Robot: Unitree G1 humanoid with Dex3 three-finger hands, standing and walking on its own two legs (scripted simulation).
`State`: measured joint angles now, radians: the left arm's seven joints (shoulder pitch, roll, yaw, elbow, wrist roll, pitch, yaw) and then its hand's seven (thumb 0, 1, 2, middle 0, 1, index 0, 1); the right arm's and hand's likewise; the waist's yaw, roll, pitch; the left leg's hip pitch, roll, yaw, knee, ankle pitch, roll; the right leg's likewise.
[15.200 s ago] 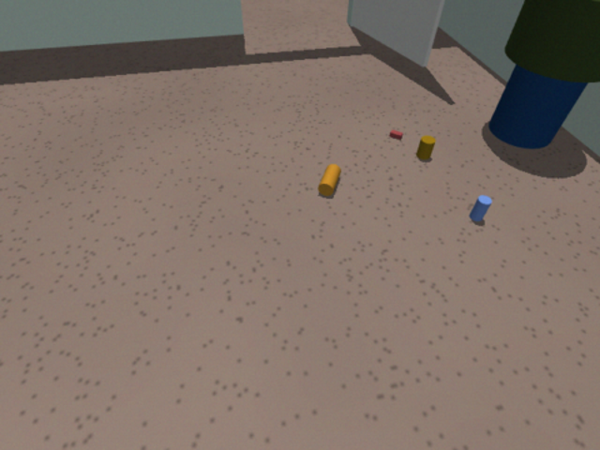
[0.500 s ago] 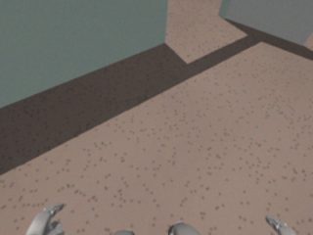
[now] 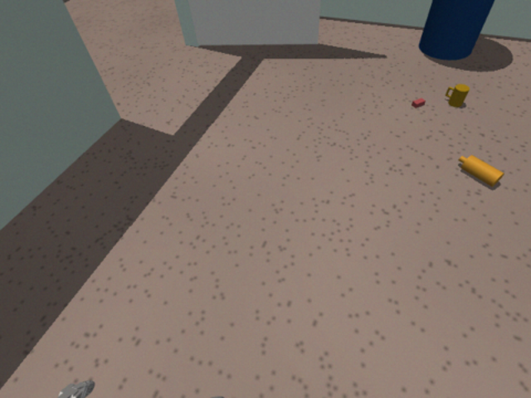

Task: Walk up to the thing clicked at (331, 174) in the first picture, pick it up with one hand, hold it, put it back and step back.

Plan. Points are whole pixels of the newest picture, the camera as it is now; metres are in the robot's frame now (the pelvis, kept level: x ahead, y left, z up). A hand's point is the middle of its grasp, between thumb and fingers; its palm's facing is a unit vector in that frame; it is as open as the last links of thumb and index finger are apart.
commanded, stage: walk up
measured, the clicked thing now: (478, 168) +1.18 -0.99 -0.72
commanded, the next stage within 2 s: none
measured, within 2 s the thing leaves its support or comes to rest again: neither
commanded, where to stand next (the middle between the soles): +0.12 +0.00 m, yaw -54 degrees
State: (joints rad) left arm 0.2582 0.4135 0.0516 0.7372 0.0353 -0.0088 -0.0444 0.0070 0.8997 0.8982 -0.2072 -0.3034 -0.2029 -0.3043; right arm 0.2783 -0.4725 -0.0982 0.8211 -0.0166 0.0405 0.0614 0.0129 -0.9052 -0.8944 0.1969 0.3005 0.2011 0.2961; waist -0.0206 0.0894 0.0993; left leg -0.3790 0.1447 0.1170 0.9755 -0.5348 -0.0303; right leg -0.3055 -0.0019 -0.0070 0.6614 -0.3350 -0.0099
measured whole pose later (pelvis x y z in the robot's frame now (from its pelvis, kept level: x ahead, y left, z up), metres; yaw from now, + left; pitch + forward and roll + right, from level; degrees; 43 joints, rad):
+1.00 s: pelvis +0.04 +0.06 -0.02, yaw -42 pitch -2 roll +1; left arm 0.23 0.41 0.04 0.78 0.01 0.01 0.02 0.01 0.90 0.90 -0.21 -0.30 -0.21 -0.30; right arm 0.23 -0.40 -0.04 0.81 -0.03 -0.03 0.01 0.01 -0.90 -0.89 0.20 0.30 0.20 0.30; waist -0.02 -0.01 0.13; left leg -0.40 0.04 0.06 0.84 -0.40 0.01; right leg -0.51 0.10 0.15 1.05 -0.51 -0.01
